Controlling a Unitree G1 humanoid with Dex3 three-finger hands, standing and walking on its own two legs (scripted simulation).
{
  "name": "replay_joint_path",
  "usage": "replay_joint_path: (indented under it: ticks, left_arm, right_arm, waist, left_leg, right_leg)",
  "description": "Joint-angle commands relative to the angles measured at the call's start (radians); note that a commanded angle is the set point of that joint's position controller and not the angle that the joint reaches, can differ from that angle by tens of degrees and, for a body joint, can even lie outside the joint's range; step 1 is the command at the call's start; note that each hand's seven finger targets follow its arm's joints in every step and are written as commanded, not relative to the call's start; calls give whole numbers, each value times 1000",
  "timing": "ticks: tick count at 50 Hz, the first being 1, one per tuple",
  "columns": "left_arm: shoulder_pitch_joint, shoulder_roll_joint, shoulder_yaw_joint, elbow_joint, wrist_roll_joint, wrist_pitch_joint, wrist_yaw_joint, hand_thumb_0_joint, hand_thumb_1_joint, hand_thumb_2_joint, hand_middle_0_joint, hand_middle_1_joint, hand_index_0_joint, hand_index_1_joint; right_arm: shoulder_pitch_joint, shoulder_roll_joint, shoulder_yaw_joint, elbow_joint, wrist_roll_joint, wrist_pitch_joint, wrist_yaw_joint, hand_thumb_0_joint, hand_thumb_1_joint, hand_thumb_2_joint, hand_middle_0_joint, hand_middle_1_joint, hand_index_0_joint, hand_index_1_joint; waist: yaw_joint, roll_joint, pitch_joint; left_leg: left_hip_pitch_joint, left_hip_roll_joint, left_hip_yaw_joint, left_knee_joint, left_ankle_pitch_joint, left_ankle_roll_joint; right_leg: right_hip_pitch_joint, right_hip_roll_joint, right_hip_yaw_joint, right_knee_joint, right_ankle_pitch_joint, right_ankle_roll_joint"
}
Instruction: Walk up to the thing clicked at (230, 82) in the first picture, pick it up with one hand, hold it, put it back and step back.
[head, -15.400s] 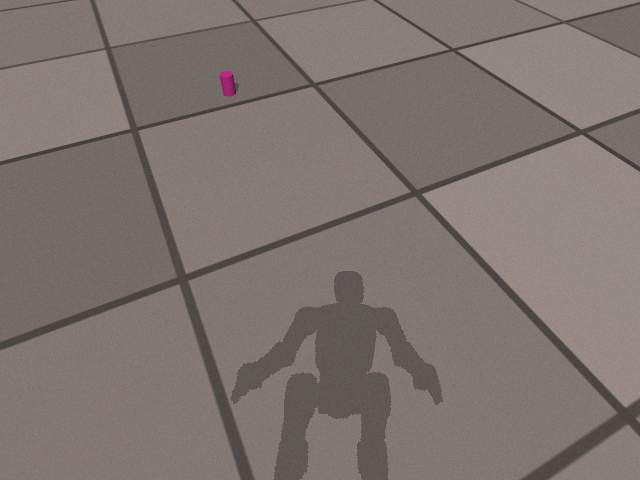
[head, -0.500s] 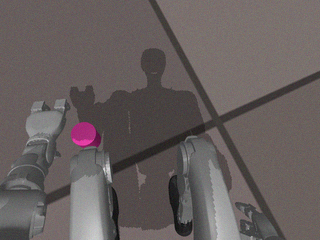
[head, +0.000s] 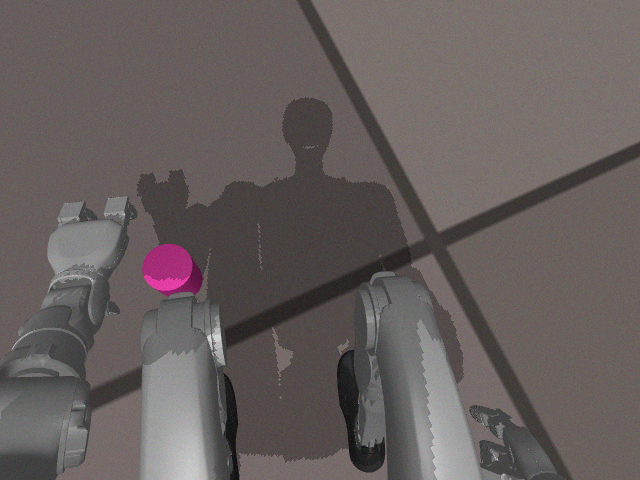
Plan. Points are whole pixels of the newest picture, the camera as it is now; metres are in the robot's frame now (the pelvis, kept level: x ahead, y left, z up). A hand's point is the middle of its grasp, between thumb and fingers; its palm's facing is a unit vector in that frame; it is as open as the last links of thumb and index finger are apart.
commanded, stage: rise first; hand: left
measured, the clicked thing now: (175, 274) +0.40 +0.19 -0.30
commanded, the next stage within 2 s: none
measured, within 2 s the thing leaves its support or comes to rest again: neither
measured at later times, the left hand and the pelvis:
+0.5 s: hand (105, 268) +0.38 +0.26 -0.17, palm faces -0.44 -0.06 -0.90, open 14.3 cm; pelvis +0.00 +0.00 +0.00, yaw +0 degrees
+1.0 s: hand (108, 267) +0.39 +0.26 -0.17, palm faces -0.43 -0.06 -0.90, open 14.3 cm; pelvis +0.00 +0.00 +0.00, yaw +0 degrees
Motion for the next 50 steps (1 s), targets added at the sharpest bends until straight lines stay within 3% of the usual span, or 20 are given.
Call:
replay_joint_path:
  ticks: [1, 4, 5, 8, 12, 13, 16, 19, 20, 24, 26, 28, 29, 34, 35, 37, 39, 43, 44, 50]
  left_arm:
    - [-271, 235, 47, -78, 19, -1, 49, 0, -609, 1053, -80, -989, -48, -1021]
    - [-296, 212, 34, -81, 17, -2, 59, 0, -611, 1056, -82, -992, -48, -1026]
    - [-285, 250, 66, -99, 15, -2, 66, 0, -611, 1064, -83, -983, -45, -1023]
    - [-264, 182, 18, -117, 6, 5, 60, 0, -610, 1052, -83, -986, -49, -1020]
    - [-289, 206, 26, -106, 8, 17, 59, 0, -611, 1054, -78, -991, -45, -1024]
    - [-286, 225, 49, -135, 11, 17, 61, 0, -609, 1050, -81, -989, -49, -1022]
    - [-276, 201, 34, -104, 7, 21, 59, 0, -608, 1047, -80, -995, -50, -1025]
    - [-233, 232, 69, -80, -1, 20, 58, 0, -604, 1042, -78, -1007, -52, -1033]
    - [-241, 180, 33, -57, -2, 19, 53, 0, -606, 1047, -75, -998, -47, -1026]
    - [-254, 285, 98, -80, 6, 7, 52, 0, -609, 1051, -78, -1004, -48, -1034]
    - [-272, 229, 56, -110, -3, -3, 44, 0, -611, 1056, -82, -996, -47, -1031]
    - [-278, 254, 73, -131, -6, -9, 47, 0, -611, 1054, -82, -1002, -48, -1036]
    - [-271, 229, 44, -110, -7, -9, 42, 0, -611, 1055, -81, -1002, -47, -1036]
    - [-283, 176, 6, -132, -4, -8, 37, 0, -611, 1056, -85, -987, -48, -1025]
    - [-285, 203, 21, -138, -10, -7, 39, 0, -604, 1046, -82, -995, -52, -1025]
    - [-289, 179, 0, -102, -7, 1, 41, 0, -611, 1053, -77, -996, -44, -1029]
    - [-259, 216, 34, -84, 8, 8, 48, 0, -610, 1049, -79, -991, -48, -1023]
    - [-277, 202, 31, -65, 21, 9, 57, 0, -602, 1044, -72, -999, -46, -1025]
    - [-269, 258, 72, -55, 24, 9, 65, 0, -605, 1048, -74, -996, -45, -1026]
    - [-308, 245, 73, -94, 18, -5, 75, 0, -611, 1045, -76, -1001, -47, -1031]
  right_arm:
    - [144, -217, -62, -29, 1, -20, -10, 0, -907, -903, 200, 300, 200, 300]
    - [145, -212, -56, -32, -6, -24, -6, 0, -908, -904, 200, 300, 200, 300]
    - [147, -220, -61, -26, -7, -22, -8, 0, -907, -903, 200, 300, 200, 300]
    - [137, -217, -66, -34, -4, -27, -2, 0, -907, -903, 200, 300, 200, 300]
    - [145, -226, -71, -30, -4, -24, 0, 0, -907, -903, 200, 300, 200, 300]
    - [149, -230, -73, -35, -3, -23, 0, 0, -907, -902, 200, 300, 200, 300]
    - [155, -224, -70, -31, -4, -22, 2, 0, -907, -902, 200, 300, 200, 300]
    - [150, -225, -68, -33, -2, -22, 1, 0, -908, -903, 200, 300, 200, 300]
    - [147, -220, -64, -42, -3, -25, 4, 0, -907, -902, 200, 300, 200, 300]
    - [162, -231, -70, -33, -6, -22, 3, 0, -908, -903, 200, 300, 200, 300]
    - [152, -218, -67, -40, -8, -22, 4, 0, -910, -903, 200, 300, 200, 300]
    - [146, -221, -69, -46, -8, -22, -1, 0, -910, -904, 200, 300, 200, 300]
    - [142, -214, -68, -45, -8, -25, 1, 0, -910, -904, 200, 300, 200, 300]
    - [164, -217, -72, -31, -6, -23, -4, 0, -908, -903, 200, 300, 200, 300]
    - [163, -222, -75, -19, -4, -20, -6, 0, -907, -902, 200, 300, 200, 300]
    - [159, -220, -69, -25, -5, -25, -3, 0, -907, -902, 200, 300, 200, 300]
    - [154, -227, -67, -25, 1, -19, -5, 0, -907, -901, 200, 300, 200, 300]
    - [135, -224, -59, -28, 0, -22, 1, 0, -905, -901, 200, 300, 200, 300]
    - [144, -232, -63, -21, -4, -21, 2, 0, -906, -901, 200, 300, 200, 300]
    - [133, -223, -62, -39, -18, -34, 15, 0, -909, -902, 200, 300, 200, 300]
  waist:
    - [-19, 135, -546]
    - [-25, 131, -553]
    - [-9, 143, -574]
    - [-9, 185, -614]
    - [-24, 182, -596]
    - [-9, 188, -614]
    - [-24, 146, -590]
    - [-4, 138, -589]
    - [-23, 118, -564]
    - [-14, 119, -572]
    - [-23, 119, -598]
    - [-16, 123, -588]
    - [-26, 117, -574]
    - [-26, 150, -596]
    - [-14, 166, -616]
    - [-29, 156, -578]
    - [-9, 154, -580]
    - [-8, 177, -552]
    - [-8, 155, -562]
    - [-22, 163, -593]
  left_leg:
    - [416, -46, 83, -248, 66, 33]
    - [405, -49, 88, -239, 71, 35]
    - [411, -49, 88, -245, 64, 34]
    - [476, -48, 82, -267, 75, 25]
    - [459, -44, 75, -264, 73, 27]
    - [471, -45, 76, -269, 90, 26]
    - [442, -46, 84, -258, 87, 32]
    - [418, -49, 85, -258, 88, 34]
    - [413, -48, 86, -249, 93, 36]
    - [404, -46, 89, -243, 86, 40]
    - [405, -48, 92, -239, 88, 38]
    - [398, -48, 89, -241, 56, 39]
    - [397, -47, 91, -239, 47, 38]
    - [447, -46, 83, -254, 75, 30]
    - [460, -45, 82, -257, 76, 28]
    - [445, -45, 76, -259, 66, 28]
    - [445, -47, 75, -266, 90, 27]
    - [445, -47, 71, -271, 87, 25]
    - [438, -47, 78, -256, 96, 30]
    - [445, -48, 85, -242, 90, 33]
  right_leg:
    - [270, 44, -80, -252, 90, -61]
    - [285, 39, -77, -253, 99, -58]
    - [284, 40, -76, -255, 87, -59]
    - [274, 40, -91, -243, 95, -61]
    - [258, 40, -93, -242, 104, -62]
    - [270, 37, -91, -245, 119, -61]
    - [290, 41, -87, -256, 120, -60]
    - [305, 40, -83, -255, 115, -59]
    - [300, 39, -84, -255, 124, -56]
    - [317, 38, -76, -256, 120, -55]
    - [338, 39, -71, -262, 123, -54]
    - [318, 39, -67, -274, 80, -56]
    - [320, 41, -66, -279, 67, -56]
    - [295, 40, -82, -274, 98, -60]
    - [291, 43, -82, -274, 98, -62]
    - [273, 42, -89, -267, 92, -61]
    - [276, 43, -92, -253, 114, -63]
    - [247, 39, -94, -232, 114, -63]
    - [271, 41, -91, -238, 126, -61]
    - [289, 35, -84, -237, 124, -54]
